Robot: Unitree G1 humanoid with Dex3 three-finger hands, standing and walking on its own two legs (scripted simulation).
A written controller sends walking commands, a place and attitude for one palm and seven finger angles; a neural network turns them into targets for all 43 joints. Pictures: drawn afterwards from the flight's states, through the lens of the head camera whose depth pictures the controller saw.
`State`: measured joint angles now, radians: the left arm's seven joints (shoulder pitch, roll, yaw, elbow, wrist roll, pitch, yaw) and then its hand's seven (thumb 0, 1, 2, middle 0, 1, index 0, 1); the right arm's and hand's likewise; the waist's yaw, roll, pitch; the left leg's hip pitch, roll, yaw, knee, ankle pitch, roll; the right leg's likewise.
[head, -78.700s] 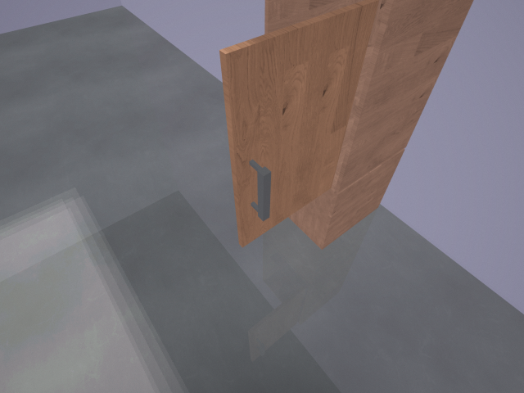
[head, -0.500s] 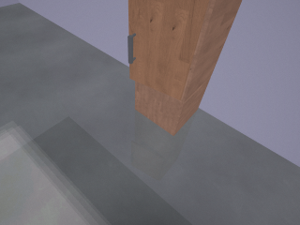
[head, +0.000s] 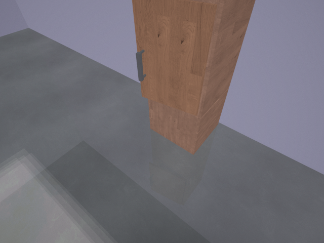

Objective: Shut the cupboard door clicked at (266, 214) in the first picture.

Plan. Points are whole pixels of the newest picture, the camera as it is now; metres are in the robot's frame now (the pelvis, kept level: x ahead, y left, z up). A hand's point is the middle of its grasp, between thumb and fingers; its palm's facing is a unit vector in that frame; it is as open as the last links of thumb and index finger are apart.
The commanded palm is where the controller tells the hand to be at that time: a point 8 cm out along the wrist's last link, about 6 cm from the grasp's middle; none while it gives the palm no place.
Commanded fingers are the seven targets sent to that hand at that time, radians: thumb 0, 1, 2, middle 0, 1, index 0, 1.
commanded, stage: let the arm hang, fingers relaxed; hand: left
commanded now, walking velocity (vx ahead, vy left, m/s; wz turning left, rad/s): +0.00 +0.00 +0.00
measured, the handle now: (141, 65) +1.00 +0.16 -0.10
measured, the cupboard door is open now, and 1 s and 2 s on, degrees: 10 10 10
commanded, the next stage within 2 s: look to check the result in 0.24 s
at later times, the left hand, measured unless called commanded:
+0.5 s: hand out of the picture +0.05 +0.21 -0.17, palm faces +0.00 -0.96 -0.28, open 7.3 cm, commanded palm none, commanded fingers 0.00 0.90 0.90 -0.20 -0.30 -0.20 -0.30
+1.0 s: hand out of the picture +0.10 +0.20 -0.16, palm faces +0.01 -0.96 -0.28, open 7.3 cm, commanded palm none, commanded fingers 0.00 0.90 0.90 -0.20 -0.30 -0.20 -0.30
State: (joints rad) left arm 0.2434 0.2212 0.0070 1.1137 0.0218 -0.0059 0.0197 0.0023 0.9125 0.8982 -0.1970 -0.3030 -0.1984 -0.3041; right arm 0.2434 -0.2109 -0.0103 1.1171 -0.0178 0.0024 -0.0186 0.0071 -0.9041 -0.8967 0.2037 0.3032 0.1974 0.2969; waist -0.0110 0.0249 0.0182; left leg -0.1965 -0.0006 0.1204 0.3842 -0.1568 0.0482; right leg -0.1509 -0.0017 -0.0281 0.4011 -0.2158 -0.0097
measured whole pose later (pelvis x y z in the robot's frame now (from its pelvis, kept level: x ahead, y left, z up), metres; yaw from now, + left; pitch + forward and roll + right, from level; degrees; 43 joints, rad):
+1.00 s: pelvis +0.05 -0.02 +0.00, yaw +1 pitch -1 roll +0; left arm 0.17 0.25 0.01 1.13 0.02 -0.02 0.02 0.00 0.91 0.90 -0.20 -0.30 -0.20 -0.30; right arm 0.15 -0.26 0.00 1.13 -0.02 -0.01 -0.03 0.01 -0.90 -0.90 0.20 0.30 0.20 0.30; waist -0.01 0.00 0.04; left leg -0.11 0.01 0.09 0.32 -0.19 0.01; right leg -0.04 0.01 -0.05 0.31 -0.25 -0.03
